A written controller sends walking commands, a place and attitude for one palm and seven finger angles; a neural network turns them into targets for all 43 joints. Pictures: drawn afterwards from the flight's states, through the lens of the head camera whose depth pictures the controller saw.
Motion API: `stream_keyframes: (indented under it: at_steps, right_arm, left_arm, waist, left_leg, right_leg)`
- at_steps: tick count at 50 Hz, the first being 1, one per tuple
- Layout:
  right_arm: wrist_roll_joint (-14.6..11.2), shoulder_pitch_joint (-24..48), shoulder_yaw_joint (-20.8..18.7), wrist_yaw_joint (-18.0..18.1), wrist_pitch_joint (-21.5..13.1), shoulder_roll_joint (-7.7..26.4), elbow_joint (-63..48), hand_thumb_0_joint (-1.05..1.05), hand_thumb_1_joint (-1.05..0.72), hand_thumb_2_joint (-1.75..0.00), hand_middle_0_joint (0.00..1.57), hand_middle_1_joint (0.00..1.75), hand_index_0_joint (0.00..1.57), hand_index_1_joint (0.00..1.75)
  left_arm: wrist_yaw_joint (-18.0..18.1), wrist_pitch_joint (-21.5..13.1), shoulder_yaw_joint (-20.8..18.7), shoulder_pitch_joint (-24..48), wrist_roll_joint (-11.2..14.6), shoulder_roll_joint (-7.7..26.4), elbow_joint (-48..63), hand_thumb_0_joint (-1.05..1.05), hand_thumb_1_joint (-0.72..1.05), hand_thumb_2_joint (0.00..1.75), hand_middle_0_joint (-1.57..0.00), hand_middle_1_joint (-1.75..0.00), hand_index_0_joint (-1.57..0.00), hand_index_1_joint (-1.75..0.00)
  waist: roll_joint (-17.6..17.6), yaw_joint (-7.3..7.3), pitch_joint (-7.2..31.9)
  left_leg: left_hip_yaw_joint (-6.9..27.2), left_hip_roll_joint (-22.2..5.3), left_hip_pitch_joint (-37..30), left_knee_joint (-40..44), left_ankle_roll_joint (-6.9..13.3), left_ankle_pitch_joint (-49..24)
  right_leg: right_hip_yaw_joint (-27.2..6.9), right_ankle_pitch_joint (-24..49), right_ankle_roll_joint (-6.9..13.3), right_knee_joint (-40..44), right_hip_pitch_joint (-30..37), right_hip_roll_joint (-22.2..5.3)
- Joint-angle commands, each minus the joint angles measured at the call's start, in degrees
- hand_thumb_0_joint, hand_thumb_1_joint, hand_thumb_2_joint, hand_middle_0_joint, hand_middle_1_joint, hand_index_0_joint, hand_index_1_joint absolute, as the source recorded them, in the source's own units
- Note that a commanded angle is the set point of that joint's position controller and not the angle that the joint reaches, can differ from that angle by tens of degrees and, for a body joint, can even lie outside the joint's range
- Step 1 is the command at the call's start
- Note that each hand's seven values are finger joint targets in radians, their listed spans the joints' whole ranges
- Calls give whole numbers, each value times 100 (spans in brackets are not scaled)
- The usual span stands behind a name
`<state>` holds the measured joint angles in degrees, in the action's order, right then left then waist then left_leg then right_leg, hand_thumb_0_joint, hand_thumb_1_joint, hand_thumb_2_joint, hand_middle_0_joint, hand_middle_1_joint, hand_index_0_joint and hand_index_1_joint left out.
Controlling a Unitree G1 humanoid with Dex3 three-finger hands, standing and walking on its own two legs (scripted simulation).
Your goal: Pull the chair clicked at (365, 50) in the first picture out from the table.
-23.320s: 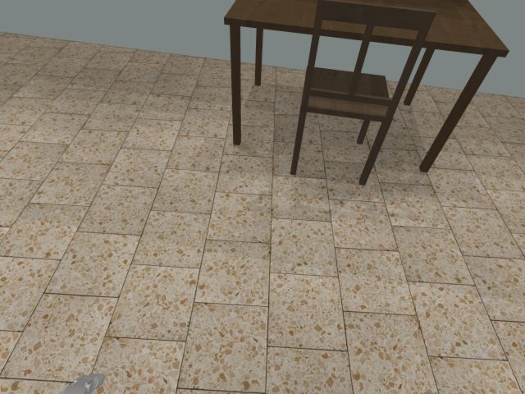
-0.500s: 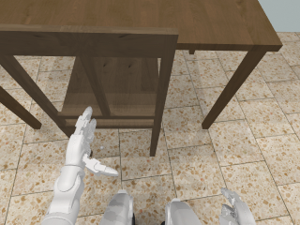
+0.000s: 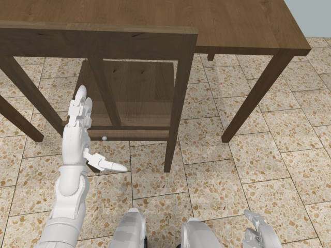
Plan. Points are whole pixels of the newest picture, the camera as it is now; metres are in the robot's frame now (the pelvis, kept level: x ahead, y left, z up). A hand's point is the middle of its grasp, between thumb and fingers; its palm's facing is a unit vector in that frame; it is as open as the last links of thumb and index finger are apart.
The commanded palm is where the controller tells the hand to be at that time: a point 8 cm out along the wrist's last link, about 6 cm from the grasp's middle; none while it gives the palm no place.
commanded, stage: push the fingers through the gap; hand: left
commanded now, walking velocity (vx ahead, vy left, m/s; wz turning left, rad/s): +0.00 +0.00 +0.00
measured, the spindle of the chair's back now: (108, 97) +0.49 +0.17 +0.02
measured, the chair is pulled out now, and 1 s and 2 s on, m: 0.00 0.00 0.00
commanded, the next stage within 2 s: hook a spindle and tug to test in 1.32 s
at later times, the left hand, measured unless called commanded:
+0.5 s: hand (113, 127) +0.40 +0.14 +0.01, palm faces +0.04 -1.00 -0.02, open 16.9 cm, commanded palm +0.39 +0.19 +0.03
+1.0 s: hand (115, 105) +0.45 +0.14 +0.04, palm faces +0.07 -1.00 -0.05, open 16.9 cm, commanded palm +0.42 +0.19 +0.03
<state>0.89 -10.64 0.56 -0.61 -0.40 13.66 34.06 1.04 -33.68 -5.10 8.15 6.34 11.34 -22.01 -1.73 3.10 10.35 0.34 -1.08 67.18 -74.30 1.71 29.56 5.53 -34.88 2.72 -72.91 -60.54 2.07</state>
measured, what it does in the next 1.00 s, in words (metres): stands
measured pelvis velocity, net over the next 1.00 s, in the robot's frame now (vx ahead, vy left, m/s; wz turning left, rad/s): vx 0.00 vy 0.01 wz -0.02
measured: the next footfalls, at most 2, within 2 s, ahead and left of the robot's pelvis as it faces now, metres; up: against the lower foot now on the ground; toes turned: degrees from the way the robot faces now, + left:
none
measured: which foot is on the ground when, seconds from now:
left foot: down 0.00-1.00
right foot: down 0.00-1.00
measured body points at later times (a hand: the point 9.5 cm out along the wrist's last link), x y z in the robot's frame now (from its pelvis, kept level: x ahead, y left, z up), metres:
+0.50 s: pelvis +0.00 +0.01 +0.00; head +0.12 +0.02 +0.44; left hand +0.39 +0.20 +0.01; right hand +0.10 -0.25 -0.11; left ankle +0.05 +0.10 -0.62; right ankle +0.00 -0.10 -0.62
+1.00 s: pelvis +0.00 +0.01 +0.00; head +0.13 +0.02 +0.44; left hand +0.44 +0.19 +0.04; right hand +0.07 -0.25 -0.12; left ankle +0.05 +0.10 -0.62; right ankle +0.00 -0.10 -0.62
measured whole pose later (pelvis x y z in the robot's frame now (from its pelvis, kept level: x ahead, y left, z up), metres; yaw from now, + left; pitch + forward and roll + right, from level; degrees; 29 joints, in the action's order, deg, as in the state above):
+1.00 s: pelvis +0.00 +0.01 +0.00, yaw -1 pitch +25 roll -3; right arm 1.1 -15.2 0.3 -2.0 3.8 13.9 36.5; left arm 1.6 -31.2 -12.1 32.5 4.3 13.9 -48.4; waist -2.5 6.5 9.8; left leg -0.8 -1.4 68.5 -72.7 2.3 28.8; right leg 4.3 -33.5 2.1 -71.3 -62.4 2.4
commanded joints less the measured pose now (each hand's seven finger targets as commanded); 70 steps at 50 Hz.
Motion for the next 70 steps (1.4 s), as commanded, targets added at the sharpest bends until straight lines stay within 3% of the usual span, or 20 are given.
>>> stream_keyframes:
  at_steps: [1,4,8,10,13,15,19,24,30,33,36,40,43,46,48,52,56,58,63,70]
  right_arm:
    - [-153,-141,-273,34,44,947,-769,0,-90,-90,20,30,20,30]
    - [-204,-213,-309,115,68,956,-908,0,-90,-90,20,30,20,30]
    - [-110,-313,-340,169,-116,850,-774,0,-90,-90,20,30,20,30]
    - [-23,-390,-341,136,-158,835,-572,0,-90,-90,20,30,20,30]
    - [10,-430,-327,42,-75,848,-373,0,-90,-90,20,30,20,30]
    - [-14,-464,-311,-6,12,909,-410,0,-90,-90,20,30,20,30]
    - [-81,-505,-345,-6,157,987,-652,0,-90,-90,20,30,20,30]
    - [-27,-570,-362,35,79,907,-613,0,-90,-90,20,30,20,30]
    - [25,-745,-355,-19,131,924,-256,0,-90,-90,20,30,20,30]
    - [-34,-782,-337,-17,236,976,-352,0,-90,-90,20,30,20,30]
    - [-49,-820,-351,-8,262,987,-430,0,-90,-90,20,30,20,30]
    - [-4,-879,-386,-22,196,927,-404,0,-90,-90,20,30,20,30]
    - [47,-946,-407,-49,185,921,-246,0,-90,-90,20,30,20,30]
    - [55,-1039,-403,-77,260,954,-124,0,-90,-90,20,30,20,30]
    - [39,-1051,-390,-87,340,977,-188,0,-90,-90,20,30,20,30]
    - [29,-1031,-367,-95,427,972,-348,0,-90,-90,20,30,20,30]
    - [26,-986,-383,-99,387,927,-415,0,-90,-90,20,30,20,30]
    - [31,-992,-388,-91,360,908,-356,0,-90,-90,20,30,20,30]
    - [24,-1053,-372,-71,395,940,-218,0,-90,-90,20,30,20,30]
    - [-1,-1000,-392,-81,379,931,-343,0,-90,-90,20,30,20,30]
  left_arm:
    - [-354,576,-147,1120,80,518,-445,0,-50,30,-6,-8,-6,-8]
    - [-575,794,-203,1582,395,541,196,0,-50,30,-6,-8,-6,-8]
    - [-235,137,-485,2259,481,897,1689,0,-50,30,-6,-8,-6,-8]
    - [12,-112,-435,2242,326,849,1494,0,-50,30,-6,-8,-6,-8]
    - [102,-46,-273,2144,-11,595,-72,0,-50,30,-6,-8,-6,-8]
    - [15,180,-266,2110,-157,569,-896,0,-50,30,-6,-8,-6,-8]
    - [-167,494,-411,2378,21,640,-829,0,-50,30,-6,-8,-6,-8]
    - [52,-34,-732,3381,216,1085,652,0,-50,30,-6,-8,-6,-8]
    - [100,6,-524,3317,-163,819,-1095,0,-50,30,-6,-8,-6,-8]
    - [-130,332,-580,3225,-90,798,-1816,0,-50,30,-6,-8,-6,-8]
    - [-265,346,-838,3573,111,1030,-1496,0,-50,30,-6,-8,-6,-8]
    - [-160,-105,-819,4210,145,1121,-429,0,-50,30,-6,-8,-6,-8]
    - [33,-262,-785,4331,-40,1139,-576,0,-50,30,-6,-8,-6,-8]
    - [97,-91,-715,4236,-223,1003,-1590,0,-50,30,-6,-8,-6,-8]
    - [64,89,-782,3981,-260,998,-2122,0,-50,30,-6,-8,-6,-8]
    - [-59,136,-953,4156,-176,1178,-2032,0,-50,30,-6,-8,-6,-8]
    - [-85,-200,-1045,4373,13,1300,-1071,0,-50,30,-6,-8,-6,-8]
    - [-55,-301,-1031,4395,-16,1337,-933,0,-50,30,-6,-8,-6,-8]
    - [-74,-115,-983,4191,-178,1279,-1912,0,-50,30,-6,-8,-6,-8]
    - [-250,-131,-912,4184,51,1106,-1461,0,-50,30,-6,-8,-6,-8]
  waist:
    - [192,175,1540]
    - [-8,122,2207]
    - [-580,27,3022]
    - [-427,155,2860]
    - [55,376,1695]
    - [79,359,1303]
    - [-189,200,2004]
    - [-585,189,3088]
    - [-23,512,1978]
    - [127,460,1771]
    - [-185,351,2269]
    - [-728,324,3055]
    - [-699,426,2913]
    - [-170,598,2206]
    - [114,572,1964]
    - [-152,435,2335]
    - [-530,337,3037]
    - [-553,374,3033]
    - [-68,533,2139]
    - [-452,414,2688]
  left_leg:
    - [171,119,-1397,909,30,-811]
    - [215,62,-1979,1009,38,-1291]
    - [350,-32,-3035,1000,-34,-2303]
    - [425,-69,-3054,917,-39,-2463]
    - [401,-37,-2060,859,-26,-1569]
    - [352,26,-1682,938,-18,-1052]
    - [310,46,-2141,1057,-19,-1321]
    - [412,-54,-3066,958,-80,-2356]
    - [354,-17,-2136,863,-21,-1627]
    - [255,55,-1759,923,15,-1299]
    - [257,40,-2119,929,-7,-1653]
    - [393,-51,-3068,892,-79,-2479]
    - [437,-80,-3096,861,-98,-2468]
    - [420,-47,-2453,853,-50,-1952]
    - [330,8,-2000,891,-1,-1610]
    - [240,47,-2053,880,10,-1646]
    - [270,13,-2655,872,-29,-2173]
    - [263,0,-2657,846,-30,-2205]
    - [224,32,-1914,842,21,-1533]
    - [232,20,-2478,855,-10,-2046]
  right_leg:
    - [-565,1172,-132,1377,825,-49]
    - [-539,1640,-132,1406,1058,-37]
    - [-420,2213,-111,1198,971,-10]
    - [-357,2224,-132,1088,653,18]
    - [-311,1611,-157,1090,227,24]
    - [-331,1225,-130,1175,142,10]
    - [-362,1460,-85,1266,466,2]
    - [-378,2157,-102,1085,639,31]
    - [-360,1737,-153,1153,283,40]
    - [-427,1589,-143,1304,470,28]
    - [-435,1860,-115,1269,614,27]
    - [-380,2260,-97,1096,446,55]
    - [-348,2164,-108,1067,255,78]
    - [-324,1893,-138,1129,114,74]
    - [-359,1764,-152,1208,294,60]
    - [-453,1860,-135,1222,520,41]
    - [-485,2258,-116,1167,733,69]
    - [-495,2301,-134,1153,738,77]
    - [-509,1842,-172,1266,556,55]
    - [-479,2222,-131,1204,604,55]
